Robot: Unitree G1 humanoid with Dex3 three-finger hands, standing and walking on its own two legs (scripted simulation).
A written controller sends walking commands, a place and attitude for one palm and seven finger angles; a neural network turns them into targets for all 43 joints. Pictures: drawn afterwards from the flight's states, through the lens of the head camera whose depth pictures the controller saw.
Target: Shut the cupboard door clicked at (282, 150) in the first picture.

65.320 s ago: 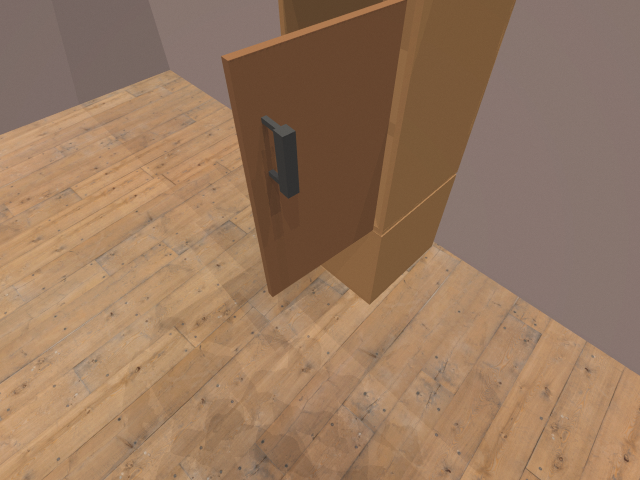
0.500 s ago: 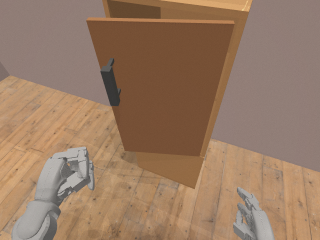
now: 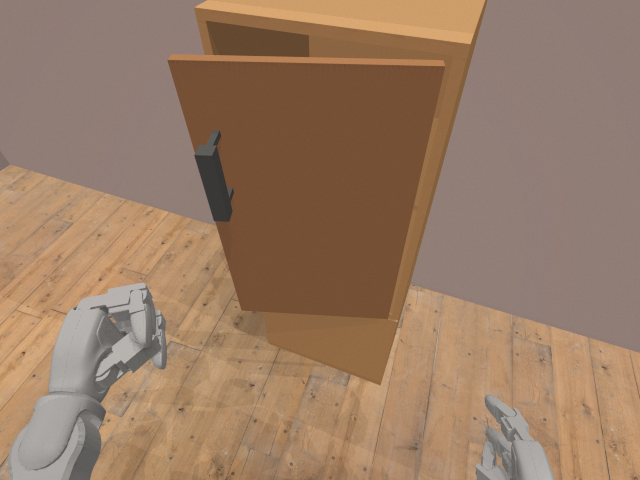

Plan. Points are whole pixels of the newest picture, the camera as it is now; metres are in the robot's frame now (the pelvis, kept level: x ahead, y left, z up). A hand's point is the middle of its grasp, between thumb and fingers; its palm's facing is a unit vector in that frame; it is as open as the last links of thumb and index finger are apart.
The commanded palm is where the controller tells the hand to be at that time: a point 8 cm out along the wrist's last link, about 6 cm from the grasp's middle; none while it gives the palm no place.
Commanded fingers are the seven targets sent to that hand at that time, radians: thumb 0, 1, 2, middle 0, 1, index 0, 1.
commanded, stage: raise the hand and make a fist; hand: left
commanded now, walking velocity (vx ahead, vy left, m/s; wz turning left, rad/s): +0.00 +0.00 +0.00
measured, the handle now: (219, 176) +0.50 +0.21 +0.11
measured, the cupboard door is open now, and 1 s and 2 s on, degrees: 17 17 16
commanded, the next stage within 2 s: bring the fist close to the handle in 0.04 s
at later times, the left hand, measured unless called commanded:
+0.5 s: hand (196, 298) +0.29 +0.17 +0.11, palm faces -0.04 -1.00 -0.05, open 3.1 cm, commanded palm +0.27 +0.23 +0.11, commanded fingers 0.00 0.90 0.90 -1.30 -1.50 -1.30 -1.50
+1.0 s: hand (222, 235) +0.38 +0.16 +0.12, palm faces +0.02 -1.00 -0.02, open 3.1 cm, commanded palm +0.35 +0.22 +0.11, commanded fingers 0.00 0.90 0.90 -1.30 -1.50 -1.30 -1.50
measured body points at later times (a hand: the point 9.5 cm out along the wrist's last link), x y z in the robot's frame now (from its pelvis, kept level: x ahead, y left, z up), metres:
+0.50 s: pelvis -0.01 +0.01 +0.00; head +0.00 +0.00 +0.45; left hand +0.28 +0.23 +0.11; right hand +0.15 -0.22 -0.08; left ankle -0.02 +0.14 -0.71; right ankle +0.01 -0.12 -0.71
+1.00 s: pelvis +0.00 +0.00 +0.00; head +0.03 -0.01 +0.45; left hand +0.37 +0.22 +0.12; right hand +0.14 -0.25 -0.09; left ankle -0.02 +0.14 -0.71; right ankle +0.01 -0.12 -0.71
